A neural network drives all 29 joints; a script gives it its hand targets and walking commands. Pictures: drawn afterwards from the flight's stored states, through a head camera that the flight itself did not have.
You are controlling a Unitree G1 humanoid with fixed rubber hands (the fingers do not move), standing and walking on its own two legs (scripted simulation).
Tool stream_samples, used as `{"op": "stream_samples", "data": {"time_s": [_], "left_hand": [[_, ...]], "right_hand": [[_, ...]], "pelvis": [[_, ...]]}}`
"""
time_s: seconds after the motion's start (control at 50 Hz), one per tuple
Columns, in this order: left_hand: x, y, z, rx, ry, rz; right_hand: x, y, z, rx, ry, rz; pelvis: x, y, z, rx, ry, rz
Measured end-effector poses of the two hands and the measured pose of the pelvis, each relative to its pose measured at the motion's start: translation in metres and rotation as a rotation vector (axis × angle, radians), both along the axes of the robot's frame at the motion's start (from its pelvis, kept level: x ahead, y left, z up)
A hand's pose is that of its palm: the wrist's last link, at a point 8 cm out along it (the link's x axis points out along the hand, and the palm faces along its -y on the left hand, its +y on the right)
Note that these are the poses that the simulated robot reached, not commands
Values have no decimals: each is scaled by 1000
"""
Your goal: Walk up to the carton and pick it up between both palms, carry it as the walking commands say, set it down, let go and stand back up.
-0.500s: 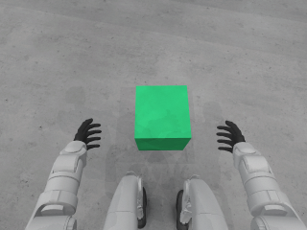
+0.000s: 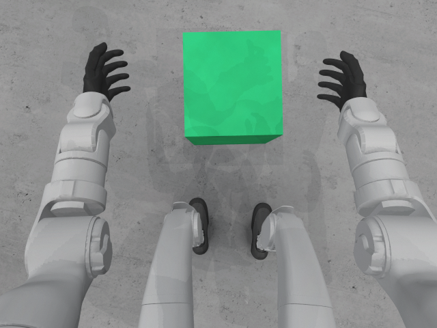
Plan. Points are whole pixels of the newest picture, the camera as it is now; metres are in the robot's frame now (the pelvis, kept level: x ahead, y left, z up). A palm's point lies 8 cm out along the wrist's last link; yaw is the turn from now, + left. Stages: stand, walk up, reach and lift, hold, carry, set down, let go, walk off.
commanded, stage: reach and lift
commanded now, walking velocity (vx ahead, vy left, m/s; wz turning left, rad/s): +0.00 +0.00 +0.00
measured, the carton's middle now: (230, 97) +0.57 +0.00 -0.52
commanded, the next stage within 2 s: none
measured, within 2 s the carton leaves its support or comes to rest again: neither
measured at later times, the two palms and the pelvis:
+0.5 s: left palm (111, 76) +0.51 +0.24 -0.17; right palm (339, 85) +0.51 -0.20 -0.19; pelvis -0.02 -0.01 -0.03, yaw +0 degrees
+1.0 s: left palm (142, 99) +0.51 +0.23 -0.34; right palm (307, 106) +0.50 -0.19 -0.35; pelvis -0.05 +0.00 -0.21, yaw -2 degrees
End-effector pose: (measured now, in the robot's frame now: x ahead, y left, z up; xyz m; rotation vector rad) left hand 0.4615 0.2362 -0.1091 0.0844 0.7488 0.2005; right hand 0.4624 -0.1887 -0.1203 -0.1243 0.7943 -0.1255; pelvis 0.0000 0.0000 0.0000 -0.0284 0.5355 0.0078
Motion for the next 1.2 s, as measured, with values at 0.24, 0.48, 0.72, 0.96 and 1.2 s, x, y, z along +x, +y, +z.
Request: {"op": "stream_samples", "data": {"time_s": [0.24,0.48,0.72,0.96,1.2], "left_hand": [[71,2,-15,14,-136,-3],[50,4,-63,-20,-63,10],[68,-8,-126,-39,-123,-18],[50,-6,-228,-68,-38,51],[57,-11,-285,-41,-60,16]], "right_hand": [[66,-1,-23,22,-149,5],[46,-12,-65,33,-81,-34],[64,9,-123,75,-130,-30],[40,-2,-216,18,-67,-56],[51,2,-280,24,-61,-25]], "pelvis": [[-10,-6,-4,9,24,-3],[-23,-7,-26,13,-25,-8],[-49,-2,-127,-8,-67,-12],[-47,1,-199,-27,-55,-12],[-41,-3,-251,-19,-41,-14]]}}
